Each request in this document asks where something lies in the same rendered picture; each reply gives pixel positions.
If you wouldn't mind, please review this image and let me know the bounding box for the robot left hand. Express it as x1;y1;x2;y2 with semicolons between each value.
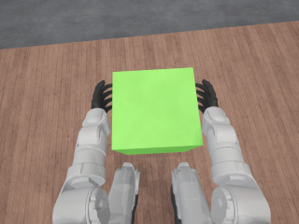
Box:
91;80;113;113

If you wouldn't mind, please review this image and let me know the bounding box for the robot right hand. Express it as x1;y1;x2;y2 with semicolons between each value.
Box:
194;79;219;114

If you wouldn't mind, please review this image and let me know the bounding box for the carton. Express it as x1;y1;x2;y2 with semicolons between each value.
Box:
111;67;203;155

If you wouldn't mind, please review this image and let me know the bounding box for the right robot shin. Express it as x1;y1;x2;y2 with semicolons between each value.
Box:
175;162;198;219

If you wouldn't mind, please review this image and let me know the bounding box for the right robot foot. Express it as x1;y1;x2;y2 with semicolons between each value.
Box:
170;184;182;224

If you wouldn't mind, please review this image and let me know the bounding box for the right robot upper arm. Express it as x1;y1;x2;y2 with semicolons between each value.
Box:
210;184;271;224

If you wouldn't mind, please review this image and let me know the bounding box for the robot left forearm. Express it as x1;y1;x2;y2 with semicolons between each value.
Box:
52;107;111;224

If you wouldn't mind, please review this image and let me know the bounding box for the left robot upper arm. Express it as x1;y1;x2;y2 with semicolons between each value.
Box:
53;186;111;224

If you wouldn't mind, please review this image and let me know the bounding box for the robot right forearm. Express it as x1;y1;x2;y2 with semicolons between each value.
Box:
201;106;271;216

